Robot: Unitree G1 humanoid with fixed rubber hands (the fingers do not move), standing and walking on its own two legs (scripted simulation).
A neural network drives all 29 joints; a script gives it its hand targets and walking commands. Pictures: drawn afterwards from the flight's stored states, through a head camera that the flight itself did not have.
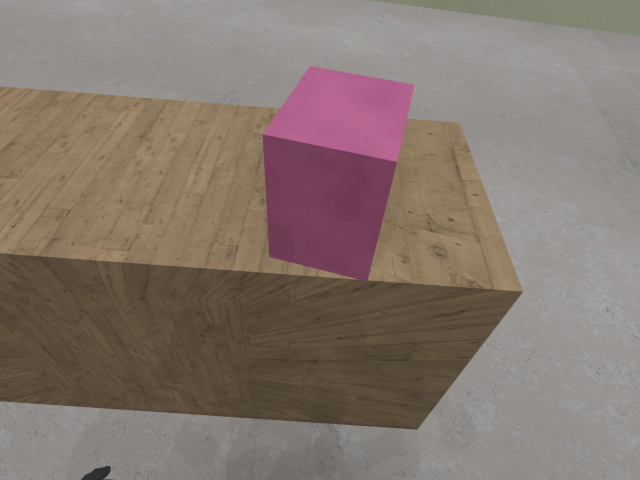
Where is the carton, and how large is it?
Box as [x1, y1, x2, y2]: [263, 66, 414, 280]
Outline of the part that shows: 310,66 263,133 269,256 367,280 396,164 414,85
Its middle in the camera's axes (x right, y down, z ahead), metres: +0.03 -0.11 +0.63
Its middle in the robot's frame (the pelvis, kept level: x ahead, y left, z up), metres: +0.56 -0.02 +0.09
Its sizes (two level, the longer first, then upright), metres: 0.214 0.170 0.237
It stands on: a pedestal, 0.72 m high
